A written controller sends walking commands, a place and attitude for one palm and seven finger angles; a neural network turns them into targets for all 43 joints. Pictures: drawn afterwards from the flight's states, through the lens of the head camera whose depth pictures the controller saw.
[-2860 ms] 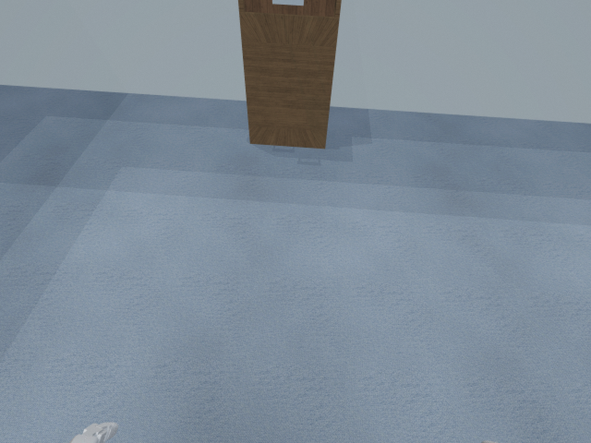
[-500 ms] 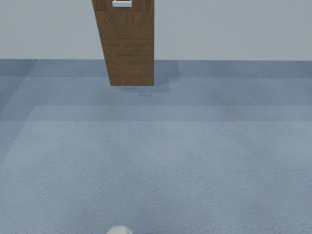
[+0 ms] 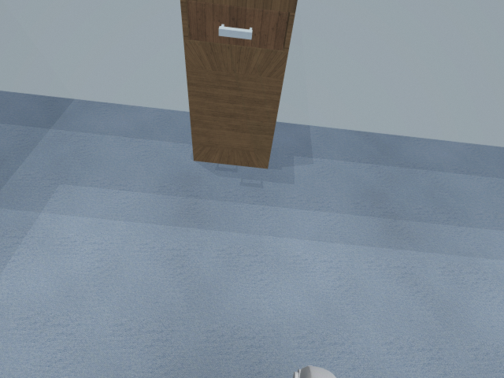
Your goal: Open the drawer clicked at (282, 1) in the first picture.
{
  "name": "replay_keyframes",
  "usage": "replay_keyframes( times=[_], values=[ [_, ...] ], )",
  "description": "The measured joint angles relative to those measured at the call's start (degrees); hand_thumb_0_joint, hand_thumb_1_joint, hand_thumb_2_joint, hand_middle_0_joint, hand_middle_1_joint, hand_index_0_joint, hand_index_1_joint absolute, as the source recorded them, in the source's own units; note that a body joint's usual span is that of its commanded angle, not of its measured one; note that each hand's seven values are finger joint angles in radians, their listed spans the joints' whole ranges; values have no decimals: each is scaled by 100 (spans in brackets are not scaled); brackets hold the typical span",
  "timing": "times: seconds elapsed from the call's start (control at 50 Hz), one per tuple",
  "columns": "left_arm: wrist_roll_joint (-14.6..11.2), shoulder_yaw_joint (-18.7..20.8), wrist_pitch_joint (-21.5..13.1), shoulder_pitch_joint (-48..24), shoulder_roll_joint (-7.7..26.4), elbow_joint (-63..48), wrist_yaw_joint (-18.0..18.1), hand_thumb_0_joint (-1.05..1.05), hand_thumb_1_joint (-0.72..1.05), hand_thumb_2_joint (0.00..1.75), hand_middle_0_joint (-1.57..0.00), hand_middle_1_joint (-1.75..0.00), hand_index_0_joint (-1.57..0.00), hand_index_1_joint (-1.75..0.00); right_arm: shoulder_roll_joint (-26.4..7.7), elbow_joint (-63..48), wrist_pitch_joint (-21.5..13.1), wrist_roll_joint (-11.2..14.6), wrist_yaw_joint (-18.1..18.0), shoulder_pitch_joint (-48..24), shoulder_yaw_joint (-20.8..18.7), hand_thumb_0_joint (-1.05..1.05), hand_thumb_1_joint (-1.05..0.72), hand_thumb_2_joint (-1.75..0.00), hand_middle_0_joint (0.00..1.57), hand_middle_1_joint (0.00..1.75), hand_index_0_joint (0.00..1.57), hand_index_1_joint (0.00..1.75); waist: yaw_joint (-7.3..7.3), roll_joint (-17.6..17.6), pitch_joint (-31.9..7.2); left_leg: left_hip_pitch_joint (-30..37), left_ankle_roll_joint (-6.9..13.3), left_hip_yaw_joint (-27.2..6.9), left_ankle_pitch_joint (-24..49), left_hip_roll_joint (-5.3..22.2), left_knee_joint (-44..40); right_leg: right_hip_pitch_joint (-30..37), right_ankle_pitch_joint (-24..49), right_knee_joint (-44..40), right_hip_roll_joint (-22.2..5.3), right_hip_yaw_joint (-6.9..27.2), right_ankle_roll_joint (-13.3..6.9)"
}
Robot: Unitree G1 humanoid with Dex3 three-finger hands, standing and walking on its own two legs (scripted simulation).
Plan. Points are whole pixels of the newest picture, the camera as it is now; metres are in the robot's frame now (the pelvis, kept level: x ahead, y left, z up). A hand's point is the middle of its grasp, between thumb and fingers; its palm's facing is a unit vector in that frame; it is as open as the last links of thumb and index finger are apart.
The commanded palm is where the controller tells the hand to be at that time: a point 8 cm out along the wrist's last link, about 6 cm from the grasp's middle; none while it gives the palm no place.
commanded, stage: walk to a spot facing it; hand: left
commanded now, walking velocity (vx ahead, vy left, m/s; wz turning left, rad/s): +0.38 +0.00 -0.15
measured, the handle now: (236, 30) +1.28 +0.17 -0.02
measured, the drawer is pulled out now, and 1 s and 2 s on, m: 0.00 0.00 0.00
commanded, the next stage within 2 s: take the last steps up to it in 0.70 s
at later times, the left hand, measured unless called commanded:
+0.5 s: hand (213, 282) +0.33 +0.10 -0.17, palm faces -0.03 -0.98 -0.18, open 7.3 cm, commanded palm none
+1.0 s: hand (186, 269) +0.37 +0.17 -0.19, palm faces +0.12 -0.98 -0.14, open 7.3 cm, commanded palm none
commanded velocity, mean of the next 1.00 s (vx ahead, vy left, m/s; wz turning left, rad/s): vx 0.32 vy -0.01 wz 0.03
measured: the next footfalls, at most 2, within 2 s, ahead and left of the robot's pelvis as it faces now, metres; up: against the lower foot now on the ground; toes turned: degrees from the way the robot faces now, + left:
right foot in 0.36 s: +0.30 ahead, -0.16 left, +0.00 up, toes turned -11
left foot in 0.82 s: +0.51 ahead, +0.08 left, +0.00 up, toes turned +12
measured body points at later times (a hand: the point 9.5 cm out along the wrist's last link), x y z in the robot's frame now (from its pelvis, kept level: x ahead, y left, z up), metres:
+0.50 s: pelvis +0.22 -0.07 -0.01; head +0.24 -0.07 +0.44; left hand +0.34 +0.15 -0.15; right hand +0.13 -0.27 -0.17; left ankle +0.15 +0.07 -0.65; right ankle +0.26 -0.15 -0.74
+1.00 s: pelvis +0.42 +0.00 -0.01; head +0.43 +0.03 +0.44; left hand +0.36 +0.22 -0.18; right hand +0.52 -0.23 -0.14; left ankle +0.47 +0.07 -0.74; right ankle +0.38 -0.15 -0.65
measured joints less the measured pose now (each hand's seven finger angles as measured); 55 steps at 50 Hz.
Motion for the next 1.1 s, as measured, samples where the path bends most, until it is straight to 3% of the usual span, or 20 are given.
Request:
replay_keyframes(
  times=[0.16, 0.32, 0.36, 0.4, 0.44, 0.48, 0.56, 0.64, 0.76, 0.82, 0.84, 0.88, 0.94, 1.0, 1.1],
  values=[
    [-17, 19, 84, -660, 2, -218, -44, 0, 91, 89, -19, -30, -20, -30, 106, 518, 36, -15, 3, 865, 95, -1, -94, -90, 20, 30, 20, 30, -189, 39, -22, 921, -129, 106, -208, -107, -724, -328, 592, -1266, -107, -98, 102],
    [-41, -52, -5, -1363, -57, -419, -65, 1, 91, 89, -19, -30, -20, -30, 263, 866, 101, -99, 28, 1482, 146, 0, -92, -90, 20, 30, 20, 30, -568, 270, 187, 1501, -511, 244, -1059, 133, -369, 381, 175, -2941, 264, -455, -266],
    [-21, -69, -194, -1444, -33, -523, -63, 0, 91, 89, -20, -30, -20, -30, 332, 973, 153, -57, 60, 1633, 159, 0, -91, -90, 20, 30, 20, 30, -552, 265, 195, 1227, -560, 191, -1486, 311, 681, 753, 534, -3333, 352, -542, -446],
    [-66, -62, -353, -1468, -66, -581, -17, 0, 91, 89, -20, -30, -20, -30, 343, 1029, 268, -5, 89, 1523, 164, 0, -91, -90, 21, 30, 20, 30, -509, 321, 265, 390, -487, -314, -1647, 404, 2799, 761, 302, -2911, 408, -613, -518],
    [-107, -84, -375, -1354, -114, -570, 12, 0, 91, 89, -20, -30, -20, -30, 303, 979, 346, 0, 100, 1317, 113, 0, -91, -90, 21, 30, 20, 30, -480, 372, 236, -444, -427, -664, -1280, 422, 4304, 1005, -43, -2958, 484, -666, -510],
    [-109, -104, -364, -1161, -179, -482, 63, 0, 91, 89, -20, -30, -20, -30, 229, 831, 380, -34, 102, 1041, 63, 1, -91, -90, 21, 30, 20, 30, -474, 412, 159, -1130, -428, -793, -773, 525, 4790, 1318, -52, -3305, 558, -702, -448],
    [-120, 27, -422, -775, -107, -363, 197, -2, 96, 89, -20, -30, -21, -30, 111, 428, 378, -78, 123, 528, -1, 0, -92, -90, 20, 29, 20, 30, -444, 442, -40, -2065, -550, -867, -207, 730, 4319, 1870, 6, -3978, 652, -805, -447],
    [-82, -45, -414, -412, -53, -172, 161, -2, 95, 89, -20, -30, -20, -30, -55, 144, 402, -90, 162, 56, -64, 0, -93, -90, 20, 29, 20, 30, -342, 447, -138, -2376, -633, -769, 167, 796, 3276, 2348, -86, -4370, 657, -887, -362],
    [-56, -143, -370, 99, -88, 71, 131, -1, 93, 89, -20, -30, -20, -30, -279, -76, 383, -63, 288, -484, -45, 0, -93, -90, 20, 29, 19, 30, -39, 344, -24, -1958, -525, -548, 236, 629, 1728, 2955, -544, -4409, 538, -1019, -89],
    [-71, -160, -307, 400, -102, 184, 128, 0, 92, 89, -20, -30, -20, -30, -313, -194, 292, -80, 292, -646, 18, 0, -93, -90, 20, 29, 20, 30, 75, 243, 56, -1391, -394, -372, 304, 432, 1039, 3054, -1022, -3899, 355, -1026, 99],
    [-97, -161, -258, 453, -105, 232, 125, 0, 92, 89, -20, -30, -20, -30, -304, -229, 229, -104, 264, -704, 30, 0, -93, -90, 20, 29, 20, 30, 77, 191, 99, -1347, -206, -323, 380, 367, 1079, 2865, -1207, -3330, 224, -981, 101],
    [-126, -175, -137, 422, -94, 296, 127, 0, 92, 89, -20, -30, -20, -30, -246, -294, 145, -86, 198, -777, 91, 0, -92, -90, 20, 29, 20, 30, 111, 113, 233, -1284, -16, -235, 111, 306, 1358, 2197, -1606, -1610, 167, -547, 23],
    [-112, -135, -51, 262, -65, 322, 114, 1, 91, 89, -20, -30, -20, -30, -92, -261, 98, -61, 113, -700, 164, 0, -92, -90, 20, 29, 20, 30, 113, 67, 277, -901, -26, -134, 4, 222, 1064, 1266, -1255, -4, 168, -201, -20],
    [-76, -93, -19, 64, -56, 211, 90, 1, 91, 89, -20, -30, -20, -30, 52, -145, 68, 8, 18, -480, 122, -1, -93, -90, 20, 29, 20, 30, 87, 59, 201, -507, -5, -76, 146, 91, 504, 660, -711, 112, 61, -82, 22],
    [-28, -43, 44, -172, -87, -1, 82, 0, 91, 89, -20, -30, -20, -30, -14, 40, 101, -10, -5, -60, 66, -2, -96, -90, 21, 30, 20, 30, -20, 61, -34, -21, 5, 8, 249, -59, -145, 153, -75, -330, -42, 33, 106]
  ],
)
